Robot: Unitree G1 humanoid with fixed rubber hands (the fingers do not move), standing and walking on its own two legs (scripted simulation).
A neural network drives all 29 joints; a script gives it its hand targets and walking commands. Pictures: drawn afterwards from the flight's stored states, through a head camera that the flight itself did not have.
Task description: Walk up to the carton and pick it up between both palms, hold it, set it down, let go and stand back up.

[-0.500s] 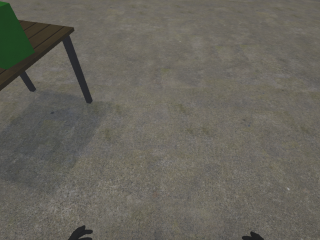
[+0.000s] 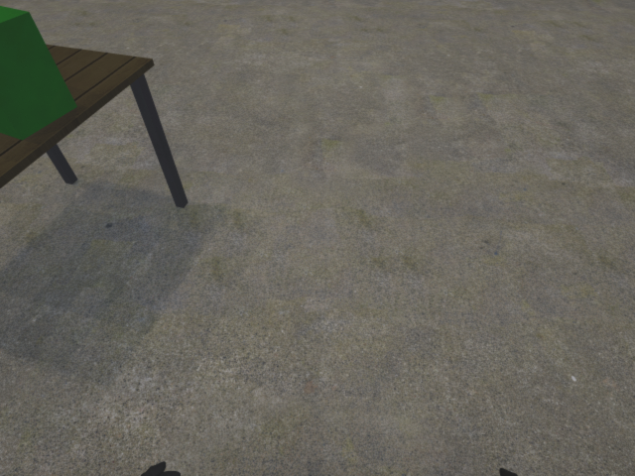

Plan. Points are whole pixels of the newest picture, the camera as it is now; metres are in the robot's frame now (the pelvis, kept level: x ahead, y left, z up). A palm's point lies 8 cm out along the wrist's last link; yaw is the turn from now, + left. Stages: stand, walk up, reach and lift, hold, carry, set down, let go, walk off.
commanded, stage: stand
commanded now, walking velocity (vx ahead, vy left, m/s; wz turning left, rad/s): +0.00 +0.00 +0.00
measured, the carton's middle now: out of the picture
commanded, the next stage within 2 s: walk up in 0.12 s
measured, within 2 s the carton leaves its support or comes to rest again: neither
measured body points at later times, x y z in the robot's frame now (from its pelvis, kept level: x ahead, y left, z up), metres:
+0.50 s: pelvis +0.02 +0.02 +0.00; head +0.02 +0.03 +0.45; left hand +0.06 +0.30 -0.11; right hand +0.13 -0.24 -0.10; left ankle +0.05 +0.17 -0.67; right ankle +0.01 -0.12 -0.73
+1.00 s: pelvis +0.19 +0.13 +0.01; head +0.17 +0.17 +0.46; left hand +0.18 +0.42 -0.11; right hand +0.33 -0.09 -0.09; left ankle +0.11 +0.24 -0.73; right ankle +0.39 +0.06 -0.66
